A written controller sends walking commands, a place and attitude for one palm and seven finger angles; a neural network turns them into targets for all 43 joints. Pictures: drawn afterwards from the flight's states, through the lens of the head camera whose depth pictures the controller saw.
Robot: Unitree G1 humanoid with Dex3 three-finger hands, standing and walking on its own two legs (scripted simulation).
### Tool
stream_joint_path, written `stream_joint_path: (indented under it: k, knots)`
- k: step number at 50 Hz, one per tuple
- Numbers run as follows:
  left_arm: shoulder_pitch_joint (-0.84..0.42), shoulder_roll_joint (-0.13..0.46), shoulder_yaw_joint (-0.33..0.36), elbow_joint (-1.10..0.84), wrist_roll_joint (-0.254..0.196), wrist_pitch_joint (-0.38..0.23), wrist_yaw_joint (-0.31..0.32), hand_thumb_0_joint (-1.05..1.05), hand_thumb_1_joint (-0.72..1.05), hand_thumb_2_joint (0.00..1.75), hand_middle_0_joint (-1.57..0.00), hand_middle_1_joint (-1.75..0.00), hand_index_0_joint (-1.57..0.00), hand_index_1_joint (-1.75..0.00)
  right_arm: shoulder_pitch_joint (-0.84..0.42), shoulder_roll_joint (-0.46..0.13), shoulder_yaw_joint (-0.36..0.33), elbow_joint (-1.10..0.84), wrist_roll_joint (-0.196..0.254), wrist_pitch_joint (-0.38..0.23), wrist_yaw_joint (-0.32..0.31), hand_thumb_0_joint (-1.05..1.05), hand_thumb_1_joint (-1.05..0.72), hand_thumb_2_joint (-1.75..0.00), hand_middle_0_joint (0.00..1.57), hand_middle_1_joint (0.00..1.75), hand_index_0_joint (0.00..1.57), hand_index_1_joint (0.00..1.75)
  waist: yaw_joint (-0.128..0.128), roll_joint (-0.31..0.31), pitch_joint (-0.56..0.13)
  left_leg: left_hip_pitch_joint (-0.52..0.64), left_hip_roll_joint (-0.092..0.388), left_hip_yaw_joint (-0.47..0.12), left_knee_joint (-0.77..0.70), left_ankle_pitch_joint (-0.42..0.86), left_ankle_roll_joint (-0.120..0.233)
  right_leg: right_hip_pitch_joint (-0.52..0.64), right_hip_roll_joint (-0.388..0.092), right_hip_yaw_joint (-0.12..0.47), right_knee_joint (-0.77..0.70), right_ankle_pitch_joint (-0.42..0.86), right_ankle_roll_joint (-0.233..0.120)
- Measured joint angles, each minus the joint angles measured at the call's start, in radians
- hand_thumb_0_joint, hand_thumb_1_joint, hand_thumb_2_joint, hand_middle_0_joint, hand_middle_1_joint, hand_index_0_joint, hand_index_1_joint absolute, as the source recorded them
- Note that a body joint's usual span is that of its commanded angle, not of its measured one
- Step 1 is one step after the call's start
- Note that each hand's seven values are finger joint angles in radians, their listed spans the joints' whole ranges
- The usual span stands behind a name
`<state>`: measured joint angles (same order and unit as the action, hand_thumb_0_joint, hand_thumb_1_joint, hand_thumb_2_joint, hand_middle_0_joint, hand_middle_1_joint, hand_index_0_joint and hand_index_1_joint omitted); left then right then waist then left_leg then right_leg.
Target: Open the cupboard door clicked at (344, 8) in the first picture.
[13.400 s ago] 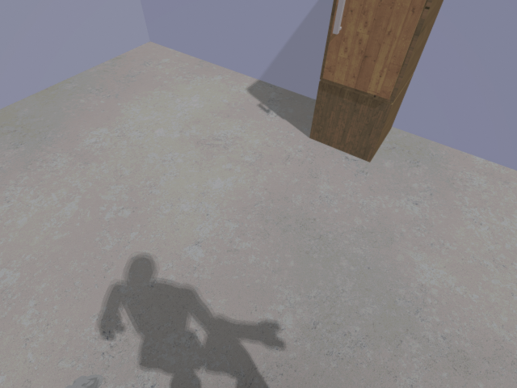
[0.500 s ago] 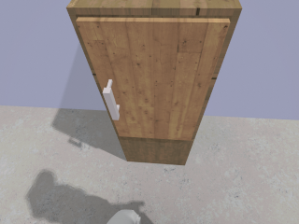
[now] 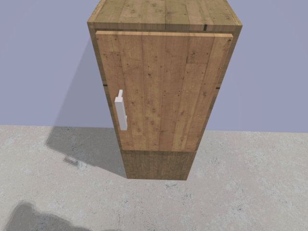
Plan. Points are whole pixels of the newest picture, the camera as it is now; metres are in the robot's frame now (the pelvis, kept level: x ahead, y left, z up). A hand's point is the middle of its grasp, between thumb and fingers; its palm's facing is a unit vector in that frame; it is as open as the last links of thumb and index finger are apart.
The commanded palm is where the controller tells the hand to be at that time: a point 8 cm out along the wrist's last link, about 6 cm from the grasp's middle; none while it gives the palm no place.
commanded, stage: come to a stop and stand still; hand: left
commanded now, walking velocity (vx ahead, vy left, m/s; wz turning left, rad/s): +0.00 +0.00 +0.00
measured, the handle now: (122, 110) +0.50 +0.15 -0.02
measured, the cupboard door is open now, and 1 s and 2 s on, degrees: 0 0 0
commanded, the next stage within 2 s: look again from close up in 0.08 s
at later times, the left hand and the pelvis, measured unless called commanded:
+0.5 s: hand out of the picture -0.02 +0.18 -0.18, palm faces +0.02 -0.98 -0.19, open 7.4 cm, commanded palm none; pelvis -0.03 +0.01 +0.00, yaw +1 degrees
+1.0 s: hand out of the picture -0.05 +0.17 -0.18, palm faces +0.02 -0.99 -0.16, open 7.4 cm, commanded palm none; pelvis -0.03 -0.01 +0.00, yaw +1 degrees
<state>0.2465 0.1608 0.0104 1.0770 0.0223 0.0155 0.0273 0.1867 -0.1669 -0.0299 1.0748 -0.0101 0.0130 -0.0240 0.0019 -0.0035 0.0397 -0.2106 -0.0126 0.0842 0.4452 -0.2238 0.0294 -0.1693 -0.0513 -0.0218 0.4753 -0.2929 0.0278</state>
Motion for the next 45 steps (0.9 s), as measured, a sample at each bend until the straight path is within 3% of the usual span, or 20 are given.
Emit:
stream_joint_path:
  k: [9,13,16,30,45]
  knots:
    - [0.016,-0.006,-0.007,0.038,-0.004,-0.002,0.003,0.01,0.92,0.90,-0.20,-0.30,-0.20,-0.30,0.080,0.014,0.019,0.070,-0.002,-0.004,0.004,0.00,-0.92,-0.90,0.20,0.29,0.20,0.30,-0.007,-0.009,-0.018,0.029,0.006,0.002,-0.058,0.035,-0.003,0.027,0.008,0.001,-0.057,0.036,-0.005]
    - [0.028,-0.013,-0.026,0.024,0.000,-0.039,0.021,0.01,0.91,0.90,-0.20,-0.30,-0.20,-0.30,0.101,0.012,0.031,0.033,-0.001,-0.016,0.015,0.00,-0.91,-0.90,0.20,0.29,0.20,0.30,-0.020,0.007,0.012,-0.027,0.020,-0.009,0.028,0.005,-0.003,-0.004,0.020,-0.009,-0.020,0.031,-0.007]
    - [0.036,-0.013,-0.030,0.017,-0.005,-0.035,0.019,0.01,0.91,0.90,-0.20,-0.30,-0.20,-0.30,0.120,0.015,0.033,0.011,-0.001,-0.024,0.011,0.00,-0.91,-0.90,0.20,0.29,0.20,0.30,-0.027,0.008,0.014,-0.037,0.015,-0.016,0.060,-0.007,0.003,-0.011,0.013,-0.016,0.016,0.012,-0.005]
    - [0.065,-0.002,-0.022,-0.032,0.001,-0.015,0.008,0.01,0.91,0.90,-0.20,-0.30,-0.20,-0.30,0.102,0.006,0.025,-0.025,-0.005,-0.013,0.016,0.01,-0.92,-0.90,0.20,0.29,0.20,0.30,-0.009,-0.008,-0.025,-0.058,-0.006,-0.021,0.051,0.021,0.017,-0.039,-0.007,-0.022,0.033,0.022,0.000]
    - [0.094,0.012,-0.016,-0.011,0.004,-0.005,-0.002,0.01,0.91,0.90,-0.20,-0.30,-0.20,-0.30,0.064,0.007,0.023,-0.007,-0.005,-0.020,0.008,0.01,-0.91,-0.90,0.20,0.29,0.20,0.30,0.001,-0.029,-0.030,-0.050,0.005,-0.021,0.018,0.040,0.009,-0.033,0.006,-0.021,-0.002,0.046,-0.003]
